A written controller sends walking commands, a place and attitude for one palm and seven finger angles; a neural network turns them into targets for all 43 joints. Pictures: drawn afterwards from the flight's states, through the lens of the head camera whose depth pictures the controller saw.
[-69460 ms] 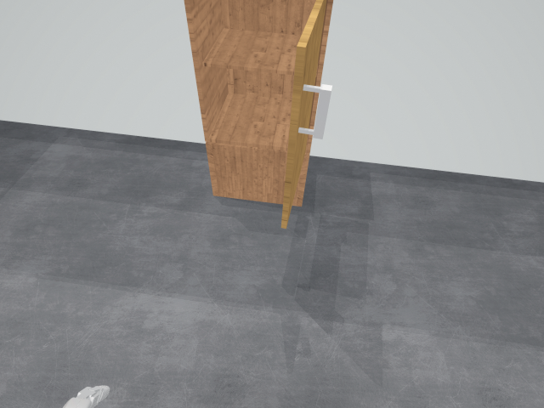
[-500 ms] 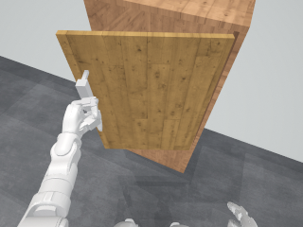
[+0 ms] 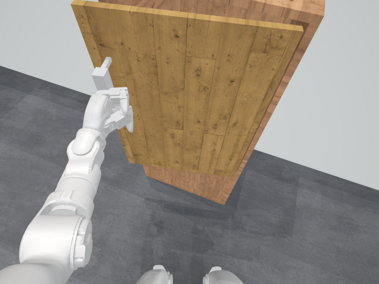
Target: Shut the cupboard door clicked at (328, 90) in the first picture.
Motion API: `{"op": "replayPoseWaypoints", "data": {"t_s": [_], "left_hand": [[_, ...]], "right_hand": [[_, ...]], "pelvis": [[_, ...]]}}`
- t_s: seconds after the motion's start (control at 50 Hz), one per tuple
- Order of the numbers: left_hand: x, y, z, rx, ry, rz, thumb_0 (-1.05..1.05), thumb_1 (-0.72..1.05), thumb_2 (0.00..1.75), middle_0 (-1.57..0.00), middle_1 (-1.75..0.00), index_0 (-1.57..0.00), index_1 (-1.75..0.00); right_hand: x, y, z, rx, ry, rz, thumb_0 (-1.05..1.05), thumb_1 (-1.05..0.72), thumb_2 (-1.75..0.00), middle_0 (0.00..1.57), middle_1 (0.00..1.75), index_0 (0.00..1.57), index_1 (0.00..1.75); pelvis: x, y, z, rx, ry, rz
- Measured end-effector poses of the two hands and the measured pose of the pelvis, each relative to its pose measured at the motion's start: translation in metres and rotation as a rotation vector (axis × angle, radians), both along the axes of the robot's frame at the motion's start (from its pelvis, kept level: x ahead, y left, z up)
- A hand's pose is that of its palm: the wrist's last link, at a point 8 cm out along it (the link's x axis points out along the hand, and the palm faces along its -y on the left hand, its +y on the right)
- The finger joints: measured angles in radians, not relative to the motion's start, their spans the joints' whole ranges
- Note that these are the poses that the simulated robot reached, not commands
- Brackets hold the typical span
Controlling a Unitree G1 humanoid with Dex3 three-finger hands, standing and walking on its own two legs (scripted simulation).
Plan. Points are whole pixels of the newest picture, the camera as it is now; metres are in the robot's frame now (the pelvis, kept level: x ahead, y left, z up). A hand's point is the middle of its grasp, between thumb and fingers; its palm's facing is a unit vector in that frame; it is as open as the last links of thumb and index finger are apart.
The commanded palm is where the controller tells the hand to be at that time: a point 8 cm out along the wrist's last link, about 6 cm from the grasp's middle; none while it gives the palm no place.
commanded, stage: push the door shut along its arc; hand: left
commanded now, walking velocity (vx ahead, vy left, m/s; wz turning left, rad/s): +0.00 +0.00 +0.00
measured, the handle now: (111, 89) +0.53 +0.17 +0.08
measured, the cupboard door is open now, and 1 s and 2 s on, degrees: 13 2 0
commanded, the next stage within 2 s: pull the fist back off the door in 1.18 s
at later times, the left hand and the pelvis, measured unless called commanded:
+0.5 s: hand (148, 94) +0.51 +0.08 +0.08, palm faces -0.29 -0.96 -0.01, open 3.1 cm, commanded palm +0.51 +0.13 +0.08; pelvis +0.00 +0.00 -0.01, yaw -1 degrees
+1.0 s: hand (158, 83) +0.54 +0.06 +0.09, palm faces -0.38 -0.93 -0.01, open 3.3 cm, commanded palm +0.56 +0.09 +0.08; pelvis +0.00 -0.02 -0.03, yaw +0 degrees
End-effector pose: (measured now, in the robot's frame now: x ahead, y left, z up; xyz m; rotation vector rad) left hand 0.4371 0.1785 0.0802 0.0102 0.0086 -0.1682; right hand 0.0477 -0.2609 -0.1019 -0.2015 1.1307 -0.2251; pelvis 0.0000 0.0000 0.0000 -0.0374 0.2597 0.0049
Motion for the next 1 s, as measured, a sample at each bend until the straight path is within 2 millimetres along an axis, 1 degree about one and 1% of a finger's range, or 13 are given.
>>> {"op": "replayPoseWaypoints", "data": {"t_s": [0.08, 0.16, 0.28, 0.52, 0.66, 0.82, 1.0], "left_hand": [[0.011, -0.006, 0.001, 0.016, -0.001, -0.030, 0.01, 0.90, 0.90, -1.30, -1.50, -1.31, -1.50], [0.023, -0.017, 0.001, 0.020, 0.010, -0.067, 0.01, 0.90, 0.90, -1.30, -1.50, -1.31, -1.50], [0.039, -0.027, 0.003, 0.007, 0.015, -0.079, 0.01, 0.90, 0.90, -1.30, -1.50, -1.30, -1.50], [0.068, -0.039, 0.006, 0.011, 0.023, -0.127, 0.01, 0.90, 0.90, -1.30, -1.50, -1.30, -1.50], [0.080, -0.048, 0.006, 0.011, 0.036, -0.163, 0.01, 0.91, 0.91, -1.30, -1.50, -1.30, -1.50], [0.090, -0.052, 0.008, 0.015, 0.052, -0.183, 0.02, 0.92, 0.94, -1.30, -1.50, -1.30, -1.50], [0.106, -0.060, 0.009, 0.015, 0.059, -0.219, 0.03, 0.96, 0.97, -1.30, -1.50, -1.30, -1.50]], "right_hand": [[-0.013, 0.001, -0.003, -0.002, 0.032, -0.015, 0.01, -0.91, -0.90, 0.20, 0.30, 0.20, 0.30], [-0.025, 0.002, -0.005, -0.003, 0.066, -0.031, 0.00, -0.91, -0.90, 0.20, 0.30, 0.20, 0.30], [-0.041, 0.001, -0.006, -0.005, 0.099, -0.059, 0.00, -0.91, -0.90, 0.20, 0.30, 0.20, 0.30], [-0.063, -0.005, -0.008, -0.012, 0.163, -0.104, 0.00, -0.91, -0.90, 0.20, 0.30, 0.20, 0.30], [-0.067, -0.011, -0.010, -0.018, 0.194, -0.107, 0.00, -0.91, -0.90, 0.20, 0.30, 0.20, 0.30], [-0.063, -0.016, -0.013, -0.026, 0.198, -0.099, 0.00, -0.91, -0.90, 0.20, 0.30, 0.20, 0.30], [-0.061, -0.023, -0.018, -0.054, 0.205, -0.086, 0.00, -0.91, -0.90, 0.20, 0.30, 0.20, 0.30]], "pelvis": [[-0.001, 0.003, -0.002, -0.005, 0.015, 0.000], [-0.002, 0.004, -0.004, -0.007, 0.030, 0.000], [-0.002, 0.004, -0.007, -0.007, 0.050, -0.009], [0.000, -0.004, -0.013, -0.009, 0.089, -0.019], [0.002, -0.008, -0.016, -0.011, 0.111, -0.016], [0.003, -0.013, -0.019, -0.012, 0.127, -0.010], [0.001, -0.017, -0.026, -0.019, 0.158, -0.001]]}}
